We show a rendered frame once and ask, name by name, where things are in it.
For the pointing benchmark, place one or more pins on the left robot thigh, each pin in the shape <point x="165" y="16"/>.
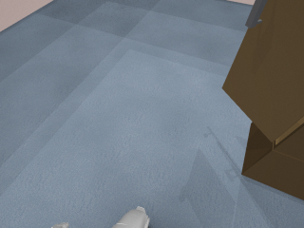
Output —
<point x="133" y="219"/>

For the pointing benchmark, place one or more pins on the handle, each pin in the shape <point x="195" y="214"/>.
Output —
<point x="257" y="9"/>

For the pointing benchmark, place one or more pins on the robot left shin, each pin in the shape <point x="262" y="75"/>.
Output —
<point x="140" y="208"/>

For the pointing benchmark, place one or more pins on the cupboard door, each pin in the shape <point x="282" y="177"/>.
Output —
<point x="266" y="79"/>

